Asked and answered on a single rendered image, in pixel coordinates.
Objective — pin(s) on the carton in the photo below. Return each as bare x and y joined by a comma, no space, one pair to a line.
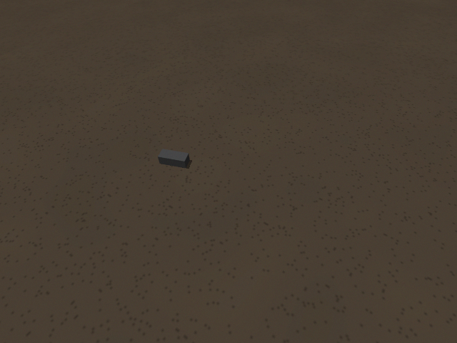
173,158

